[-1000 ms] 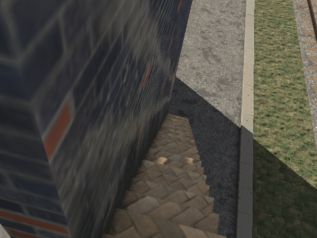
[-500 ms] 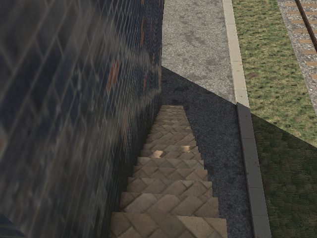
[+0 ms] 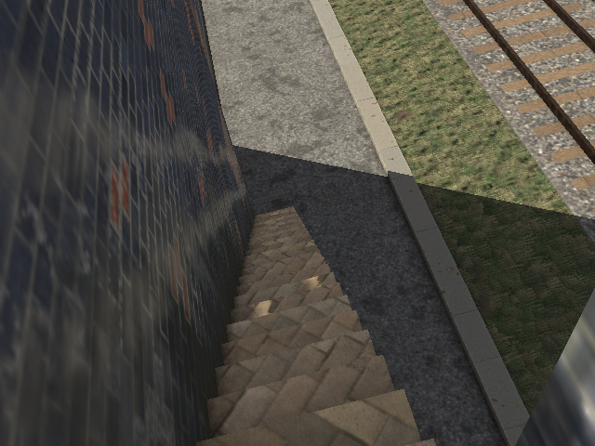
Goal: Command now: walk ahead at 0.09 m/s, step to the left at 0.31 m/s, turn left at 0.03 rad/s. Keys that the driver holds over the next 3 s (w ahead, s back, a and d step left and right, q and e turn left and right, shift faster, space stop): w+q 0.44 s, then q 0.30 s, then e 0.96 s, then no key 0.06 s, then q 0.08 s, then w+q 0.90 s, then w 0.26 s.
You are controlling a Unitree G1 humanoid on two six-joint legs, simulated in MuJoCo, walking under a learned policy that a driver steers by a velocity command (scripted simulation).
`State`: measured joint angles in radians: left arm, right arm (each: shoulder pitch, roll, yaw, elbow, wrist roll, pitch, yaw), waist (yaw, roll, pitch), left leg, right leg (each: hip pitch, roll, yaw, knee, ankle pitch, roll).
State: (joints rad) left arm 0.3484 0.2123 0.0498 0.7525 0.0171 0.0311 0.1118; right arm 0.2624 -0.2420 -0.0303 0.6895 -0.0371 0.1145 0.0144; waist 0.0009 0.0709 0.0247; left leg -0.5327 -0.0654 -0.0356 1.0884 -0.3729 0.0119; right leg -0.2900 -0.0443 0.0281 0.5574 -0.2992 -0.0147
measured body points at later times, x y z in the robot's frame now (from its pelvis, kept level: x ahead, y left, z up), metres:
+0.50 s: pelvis +0.02 +0.10 +0.00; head +0.02 +0.14 +0.45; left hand +0.06 +0.39 -0.15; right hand +0.17 -0.12 -0.10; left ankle +0.03 +0.20 -0.74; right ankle +0.00 -0.06 -0.67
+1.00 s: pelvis +0.09 +0.08 -0.01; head +0.10 +0.09 +0.44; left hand +0.09 +0.35 -0.13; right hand +0.28 -0.12 -0.13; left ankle +0.03 +0.20 -0.74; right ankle +0.14 -0.01 -0.74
